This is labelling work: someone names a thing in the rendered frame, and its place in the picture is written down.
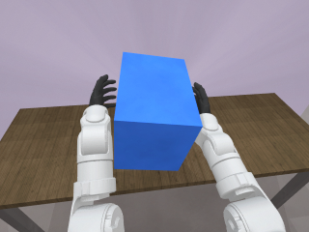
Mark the right robot hand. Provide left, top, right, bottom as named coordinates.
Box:
left=192, top=82, right=211, bottom=114

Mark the left robot hand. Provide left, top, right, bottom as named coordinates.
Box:
left=89, top=74, right=117, bottom=108

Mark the robot right upper arm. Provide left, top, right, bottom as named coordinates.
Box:
left=223, top=195, right=286, bottom=232

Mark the robot right forearm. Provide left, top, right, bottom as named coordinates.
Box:
left=195, top=113, right=286, bottom=230

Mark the carton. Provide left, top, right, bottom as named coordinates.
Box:
left=114, top=52, right=203, bottom=171

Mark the table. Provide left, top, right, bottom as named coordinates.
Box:
left=0, top=93, right=309, bottom=232

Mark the robot left forearm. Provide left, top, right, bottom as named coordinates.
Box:
left=68, top=104, right=117, bottom=232

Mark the robot left upper arm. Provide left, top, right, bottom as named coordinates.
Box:
left=69, top=203, right=125, bottom=232

